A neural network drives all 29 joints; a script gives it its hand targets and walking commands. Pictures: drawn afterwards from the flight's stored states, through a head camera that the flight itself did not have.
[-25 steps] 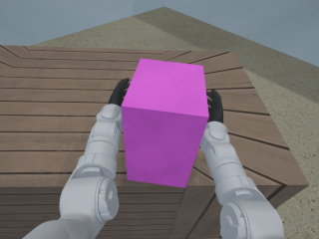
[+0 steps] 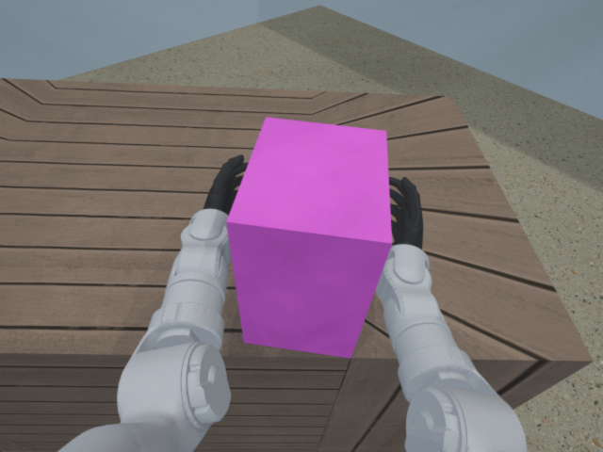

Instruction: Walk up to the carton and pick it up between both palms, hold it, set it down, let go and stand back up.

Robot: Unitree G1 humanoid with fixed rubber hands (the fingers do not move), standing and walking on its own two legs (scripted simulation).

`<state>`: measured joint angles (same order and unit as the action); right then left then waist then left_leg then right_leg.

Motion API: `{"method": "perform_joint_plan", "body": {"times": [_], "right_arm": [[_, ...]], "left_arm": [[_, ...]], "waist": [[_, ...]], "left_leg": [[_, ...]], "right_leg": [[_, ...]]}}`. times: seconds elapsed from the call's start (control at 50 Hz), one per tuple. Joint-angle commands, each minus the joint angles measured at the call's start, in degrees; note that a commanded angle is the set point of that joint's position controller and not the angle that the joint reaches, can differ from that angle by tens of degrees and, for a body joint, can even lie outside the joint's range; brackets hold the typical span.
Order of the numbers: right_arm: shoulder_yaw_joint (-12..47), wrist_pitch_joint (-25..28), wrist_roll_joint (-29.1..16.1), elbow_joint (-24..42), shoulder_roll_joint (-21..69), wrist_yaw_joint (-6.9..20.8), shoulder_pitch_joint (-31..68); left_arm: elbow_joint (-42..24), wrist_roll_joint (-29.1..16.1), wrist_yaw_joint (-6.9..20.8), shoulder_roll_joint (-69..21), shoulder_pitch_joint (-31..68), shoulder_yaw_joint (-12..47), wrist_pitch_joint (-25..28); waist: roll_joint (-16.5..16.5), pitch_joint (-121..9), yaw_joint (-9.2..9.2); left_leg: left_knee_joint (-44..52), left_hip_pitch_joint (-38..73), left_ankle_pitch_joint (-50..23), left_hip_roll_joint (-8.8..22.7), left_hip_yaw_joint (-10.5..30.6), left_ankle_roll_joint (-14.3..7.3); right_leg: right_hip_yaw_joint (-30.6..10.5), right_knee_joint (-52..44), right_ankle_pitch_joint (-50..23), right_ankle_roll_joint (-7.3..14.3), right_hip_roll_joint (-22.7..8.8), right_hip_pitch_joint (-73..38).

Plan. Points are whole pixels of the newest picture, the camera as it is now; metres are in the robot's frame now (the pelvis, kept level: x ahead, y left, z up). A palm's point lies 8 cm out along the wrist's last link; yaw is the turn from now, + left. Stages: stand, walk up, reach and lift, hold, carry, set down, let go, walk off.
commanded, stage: set down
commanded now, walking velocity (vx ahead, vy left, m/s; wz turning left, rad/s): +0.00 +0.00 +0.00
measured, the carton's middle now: (310, 243) +0.38 -0.01 +0.07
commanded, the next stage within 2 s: none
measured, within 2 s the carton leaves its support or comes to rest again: neither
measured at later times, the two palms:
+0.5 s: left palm (218, 215) +0.41 +0.12 +0.10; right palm (404, 243) +0.36 -0.14 +0.09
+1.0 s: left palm (221, 221) +0.42 +0.12 +0.08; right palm (401, 250) +0.36 -0.14 +0.07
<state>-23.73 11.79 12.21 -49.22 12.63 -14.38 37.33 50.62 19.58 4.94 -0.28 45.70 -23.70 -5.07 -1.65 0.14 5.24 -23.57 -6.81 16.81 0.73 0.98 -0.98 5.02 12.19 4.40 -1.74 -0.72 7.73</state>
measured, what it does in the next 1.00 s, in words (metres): stands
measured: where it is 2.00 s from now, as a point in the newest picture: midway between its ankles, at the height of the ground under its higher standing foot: outside the picture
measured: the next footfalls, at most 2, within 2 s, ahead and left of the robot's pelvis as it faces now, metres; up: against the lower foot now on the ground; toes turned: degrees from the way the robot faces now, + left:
none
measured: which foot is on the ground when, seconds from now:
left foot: down 0.00-1.00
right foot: down 0.00-1.00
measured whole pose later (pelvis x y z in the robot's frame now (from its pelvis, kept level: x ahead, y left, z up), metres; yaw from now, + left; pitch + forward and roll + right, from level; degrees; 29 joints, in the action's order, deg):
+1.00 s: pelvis +0.00 +0.00 +0.00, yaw -1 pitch -3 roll -2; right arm -29.4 23.4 19.6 -51.2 13.1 -13.4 36.0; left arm 44.8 26.6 9.0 -4.9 45.1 -29.0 -2.9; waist -3.1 7.7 2.2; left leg -20.3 -1.5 15.8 0.7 0.0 -1.3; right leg 4.2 10.0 3.7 -1.8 -0.7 3.3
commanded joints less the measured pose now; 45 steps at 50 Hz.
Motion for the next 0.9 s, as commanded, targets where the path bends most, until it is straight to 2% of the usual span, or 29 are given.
{"method": "perform_joint_plan", "body": {"times": [0.0, 0.14, 0.32, 0.54, 0.64, 0.66, 0.68, 0.7, 0.74, 0.88], "right_arm": [[14.54, 3.49, 5.58, -1.25, 25.56, 5.61, 28.64], [10.55, 4.07, 8.97, -3.13, 24.61, 5.58, 25.95], [6.46, 5.42, 13.12, -4.48, 24.86, 6.19, 23.09], [5.25, 6.89, 13.61, -5.66, 22.80, 7.09, 21.78], [4.94, 7.00, 13.75, -5.61, 22.30, 7.18, 20.92], [5.05, 7.06, 13.72, -5.69, 22.34, 7.27, 20.75], [8.78, 7.84, 11.62, -6.98, 20.83, 6.15, 16.85], [8.38, 8.12, 11.37, -7.41, 21.15, 5.83, 17.45], [8.14, 8.37, 11.94, -7.46, 21.31, 6.17, 17.81], [7.88, 8.94, 12.78, -6.83, 21.90, 6.86, 18.14]], "left_arm": [[1.95, 2.31, 8.33, -32.37, 24.57, 12.68, -0.41], [1.87, 5.33, 8.78, -30.51, 24.14, 8.89, -0.98], [0.71, 8.31, 8.92, -31.23, 22.46, 5.99, -0.31], [-0.50, 9.62, 8.76, -31.05, 19.93, 5.08, 0.15], [-1.54, 9.86, 8.69, -30.21, 19.83, 4.70, 0.57], [-1.54, 9.91, 8.58, -30.01, 19.82, 4.59, 0.69], [-1.84, 8.29, 8.02, -27.57, 18.41, 6.25, 0.54], [-1.83, 8.50, 7.88, -27.98, 18.55, 6.38, 0.54], [-1.69, 8.66, 7.84, -28.27, 18.41, 6.17, 0.95], [-1.92, 8.65, 7.90, -29.10, 18.56, 6.90, 2.06]], "waist": [[6.50, -14.00, 1.13], [5.55, -8.90, 0.70], [4.50, -8.12, 0.63], [4.45, -5.74, 0.39], [4.24, -5.44, 0.27], [4.37, -5.20, 0.05], [3.96, -8.32, -2.31], [4.69, -8.02, -1.68], [4.92, -7.99, -1.81], [5.98, -8.94, -1.97]], "left_leg": [[3.29, -1.54, -31.52, -0.82, -5.14, 5.90], [6.74, -4.90, -19.16, -1.31, -6.23, 3.62], [8.38, -4.70, -15.53, -1.36, -6.34, 2.94], [7.58, -0.53, -21.49, -1.07, -5.93, 4.09], [7.77, -0.21, -21.06, -1.33, -6.17, 3.93], [7.65, -0.29, -21.41, -1.35, -6.26, 4.02], [6.82, -0.11, -26.31, -1.41, -6.91, 3.04], [6.21, 1.04, -28.50, -1.28, -7.01, 3.48], [5.57, 2.01, -30.61, -1.25, -7.05, 3.94], [5.66, 2.26, -29.01, -1.40, -7.46, 4.58]], "right_leg": [[3.34, 2.15, -11.68, 0.32, 3.13, -14.39], [3.87, 1.15, -4.73, -0.38, 2.25, -14.34], [4.86, 0.73, -2.05, -0.96, 2.51, -13.58], [5.41, 0.40, -3.09, -1.16, 3.47, -12.81], [5.23, 0.26, -3.39, -1.32, 3.36, -13.46], [5.16, 0.37, -3.45, -1.30, 3.28, -13.40], [5.04, -0.47, -5.90, -0.24, 3.68, -14.04], [4.85, -0.72, -6.14, 0.00, 3.99, -13.10], [4.91, -0.58, -6.07, -0.04, 4.34, -13.05], [4.30, -0.14, -6.79, 0.22, 3.76, -16.13]]}}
